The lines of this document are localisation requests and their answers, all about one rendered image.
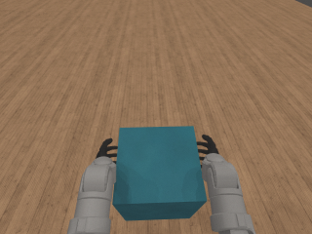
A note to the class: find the right robot forearm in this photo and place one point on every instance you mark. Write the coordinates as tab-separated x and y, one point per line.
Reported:
229	214

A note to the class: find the left robot forearm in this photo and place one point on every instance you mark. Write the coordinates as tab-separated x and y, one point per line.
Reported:
94	198

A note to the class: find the left robot hand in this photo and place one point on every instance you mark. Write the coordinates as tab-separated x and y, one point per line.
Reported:
104	148

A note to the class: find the right robot hand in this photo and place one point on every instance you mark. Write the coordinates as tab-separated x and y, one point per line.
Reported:
209	144

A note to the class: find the carton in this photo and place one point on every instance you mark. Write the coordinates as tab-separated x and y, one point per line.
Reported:
158	173

